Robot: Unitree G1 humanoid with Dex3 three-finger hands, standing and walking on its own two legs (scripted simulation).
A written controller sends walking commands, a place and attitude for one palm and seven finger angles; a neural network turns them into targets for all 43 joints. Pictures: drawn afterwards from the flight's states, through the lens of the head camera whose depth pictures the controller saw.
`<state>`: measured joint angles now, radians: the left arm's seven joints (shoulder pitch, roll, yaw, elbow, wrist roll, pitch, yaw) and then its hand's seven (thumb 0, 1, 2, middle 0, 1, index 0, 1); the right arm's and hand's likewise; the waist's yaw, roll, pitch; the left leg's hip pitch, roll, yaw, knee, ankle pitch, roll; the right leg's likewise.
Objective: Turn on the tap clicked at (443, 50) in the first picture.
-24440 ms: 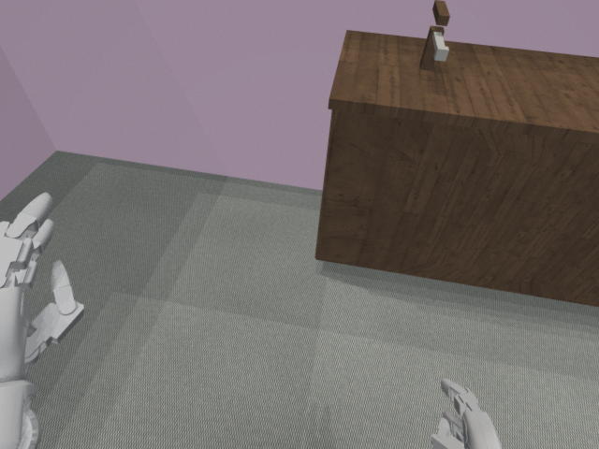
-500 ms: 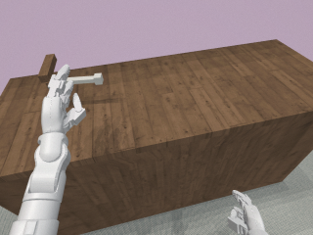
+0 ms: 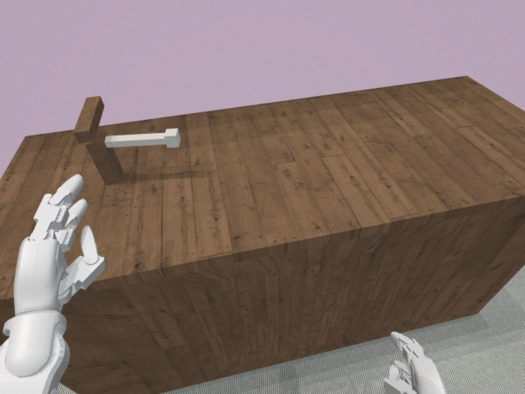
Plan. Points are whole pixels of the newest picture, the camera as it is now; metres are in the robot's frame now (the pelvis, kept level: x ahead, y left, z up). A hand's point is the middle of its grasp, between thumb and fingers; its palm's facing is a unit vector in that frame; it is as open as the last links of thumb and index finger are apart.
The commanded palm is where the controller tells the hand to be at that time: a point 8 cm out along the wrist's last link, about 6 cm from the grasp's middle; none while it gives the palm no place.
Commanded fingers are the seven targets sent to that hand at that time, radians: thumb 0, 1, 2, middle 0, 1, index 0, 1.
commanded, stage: draw the hand back beside the body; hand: left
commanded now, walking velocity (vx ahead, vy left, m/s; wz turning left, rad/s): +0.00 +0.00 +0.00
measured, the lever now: (172, 138) +0.55 +0.26 +0.11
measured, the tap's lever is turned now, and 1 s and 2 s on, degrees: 81 81 81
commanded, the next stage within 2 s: step back with the hand held close in 0.36 s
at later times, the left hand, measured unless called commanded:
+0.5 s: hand (93, 277) +0.20 +0.23 +0.15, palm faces +0.40 -0.85 -0.34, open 7.4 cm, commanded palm +0.15 +0.27 +0.17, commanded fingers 0.00 0.90 0.90 -0.20 -0.30 -0.20 -0.30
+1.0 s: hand (56, 305) +0.16 +0.26 +0.15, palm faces +0.38 -0.81 -0.45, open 7.4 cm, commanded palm +0.11 +0.30 +0.17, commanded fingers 0.00 0.90 0.90 -0.20 -0.30 -0.20 -0.30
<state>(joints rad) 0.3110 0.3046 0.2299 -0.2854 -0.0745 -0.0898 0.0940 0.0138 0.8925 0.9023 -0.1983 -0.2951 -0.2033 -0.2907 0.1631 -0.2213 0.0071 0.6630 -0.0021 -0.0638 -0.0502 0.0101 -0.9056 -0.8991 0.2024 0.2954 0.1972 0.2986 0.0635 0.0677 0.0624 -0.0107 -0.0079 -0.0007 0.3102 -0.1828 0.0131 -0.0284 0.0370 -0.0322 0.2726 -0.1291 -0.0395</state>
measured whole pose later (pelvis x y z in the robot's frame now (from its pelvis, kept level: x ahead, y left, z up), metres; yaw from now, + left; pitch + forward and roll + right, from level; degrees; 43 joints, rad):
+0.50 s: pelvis +0.00 -0.01 +0.00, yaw +0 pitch -7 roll +0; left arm 0.39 0.31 0.25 -0.35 -0.06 -0.10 0.11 0.01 0.89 0.90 -0.20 -0.31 -0.21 -0.30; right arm 0.17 -0.21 0.01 0.67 -0.01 -0.12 -0.06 0.01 -0.90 -0.90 0.20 0.30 0.20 0.30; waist 0.07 0.07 0.07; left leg -0.01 0.00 -0.01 0.32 -0.19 0.00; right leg -0.02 0.05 -0.04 0.28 -0.13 -0.05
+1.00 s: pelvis -0.05 +0.02 -0.01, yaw +0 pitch +0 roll -1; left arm 0.49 0.38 0.33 -0.50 -0.04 -0.13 0.16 0.01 0.89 0.90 -0.21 -0.31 -0.21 -0.30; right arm 0.16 -0.24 -0.01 0.55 0.01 0.00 -0.09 0.01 -0.91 -0.90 0.20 0.30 0.20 0.30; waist 0.02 0.04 0.05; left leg -0.31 -0.03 0.01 0.48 -0.17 0.04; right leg -0.32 0.01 -0.03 0.42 -0.11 -0.01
